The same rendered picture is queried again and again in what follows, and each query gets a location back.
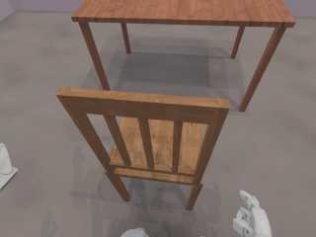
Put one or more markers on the robot right hand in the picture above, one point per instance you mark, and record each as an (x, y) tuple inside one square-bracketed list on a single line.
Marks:
[(255, 222)]

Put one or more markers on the table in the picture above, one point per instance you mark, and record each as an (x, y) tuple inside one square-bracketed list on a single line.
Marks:
[(228, 13)]

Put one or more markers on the robot left hand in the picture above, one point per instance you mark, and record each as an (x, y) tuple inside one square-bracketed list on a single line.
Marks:
[(7, 171)]

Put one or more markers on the chair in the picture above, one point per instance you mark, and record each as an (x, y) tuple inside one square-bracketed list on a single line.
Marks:
[(159, 137)]

